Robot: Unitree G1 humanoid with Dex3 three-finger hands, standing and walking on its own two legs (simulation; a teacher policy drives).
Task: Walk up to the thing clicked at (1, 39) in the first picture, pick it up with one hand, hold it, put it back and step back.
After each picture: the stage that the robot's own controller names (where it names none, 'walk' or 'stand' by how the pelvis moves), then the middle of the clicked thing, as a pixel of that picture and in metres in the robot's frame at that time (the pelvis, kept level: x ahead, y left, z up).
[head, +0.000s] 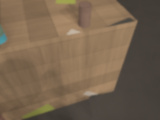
stand; out of the picture +0.61 +0.43 +0.05
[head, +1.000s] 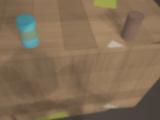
walk; (28, 31) +0.54 +0.23 +0.07
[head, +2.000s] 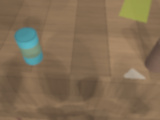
stand; (30, 47) +0.43 +0.21 +0.08
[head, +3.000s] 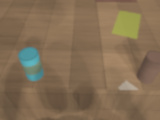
stand; (32, 64) +0.41 +0.21 +0.05
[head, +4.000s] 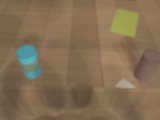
stand; (29, 62) +0.42 +0.22 +0.05
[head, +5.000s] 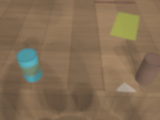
stand; (30, 65) +0.41 +0.22 +0.05
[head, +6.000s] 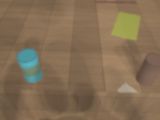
stand; (30, 66) +0.40 +0.21 +0.05
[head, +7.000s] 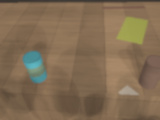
rise first; (35, 67) +0.41 +0.24 +0.05
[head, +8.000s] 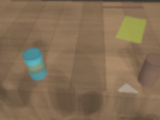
go down; (35, 64) +0.43 +0.22 +0.05
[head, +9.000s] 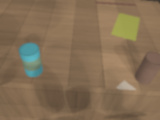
go down; (31, 60) +0.43 +0.21 +0.06
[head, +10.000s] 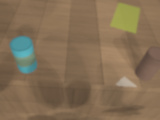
close in; (24, 55) +0.42 +0.21 +0.07
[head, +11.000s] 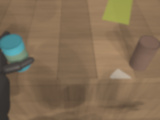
close; (16, 54) +0.43 +0.23 +0.09
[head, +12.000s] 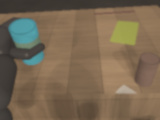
lift; (28, 43) +0.35 +0.17 +0.25
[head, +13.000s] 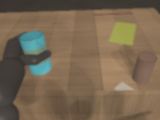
lift; (36, 53) +0.35 +0.16 +0.21
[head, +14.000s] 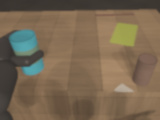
hold; (28, 53) +0.34 +0.18 +0.22
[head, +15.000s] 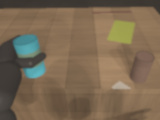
hold; (30, 56) +0.35 +0.18 +0.19
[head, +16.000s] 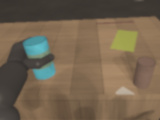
crouch; (40, 58) +0.33 +0.15 +0.22
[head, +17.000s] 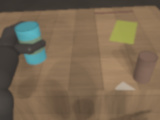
crouch; (32, 43) +0.39 +0.17 +0.22
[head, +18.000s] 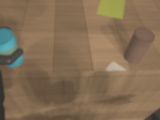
lower; (8, 49) +0.43 +0.23 +0.10
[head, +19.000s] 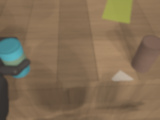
lower; (14, 59) +0.40 +0.22 +0.10
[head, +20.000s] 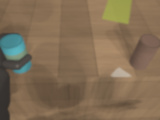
lower; (17, 54) +0.42 +0.22 +0.09
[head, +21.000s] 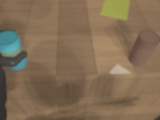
lower; (12, 51) +0.43 +0.23 +0.10
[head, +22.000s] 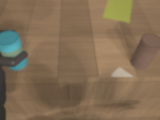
loosen; (12, 51) +0.42 +0.23 +0.10
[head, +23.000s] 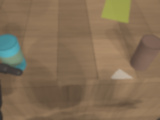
withdraw; (11, 55) +0.41 +0.23 +0.09
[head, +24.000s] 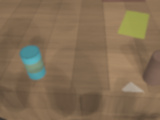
sink last; (33, 63) +0.41 +0.22 +0.07
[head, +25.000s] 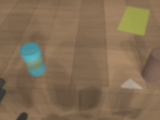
stand; (33, 59) +0.42 +0.23 +0.06
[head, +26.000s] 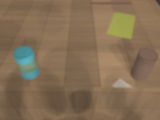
stand; (27, 63) +0.43 +0.23 +0.06
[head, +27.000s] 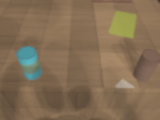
stand; (29, 63) +0.42 +0.22 +0.05
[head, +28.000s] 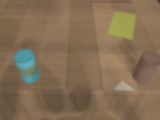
stand; (27, 66) +0.41 +0.22 +0.05
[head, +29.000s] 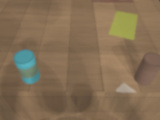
stand; (27, 67) +0.40 +0.22 +0.05
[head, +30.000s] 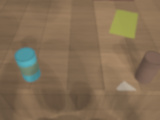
stand; (28, 65) +0.40 +0.22 +0.05
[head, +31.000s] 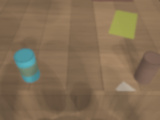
walk; (28, 66) +0.40 +0.22 +0.05
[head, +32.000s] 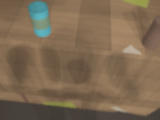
walk; (40, 19) +0.55 +0.19 +0.07
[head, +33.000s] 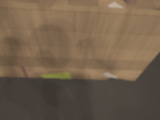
walk; out of the picture +0.77 +0.25 +0.07
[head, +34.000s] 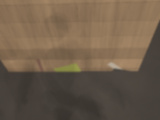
stand; out of the picture +1.02 +0.29 +0.06
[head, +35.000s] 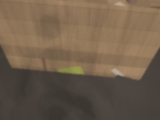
stand; out of the picture +1.04 +0.17 +0.05
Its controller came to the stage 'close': yes
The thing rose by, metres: 0.23
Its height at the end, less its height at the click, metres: +0.00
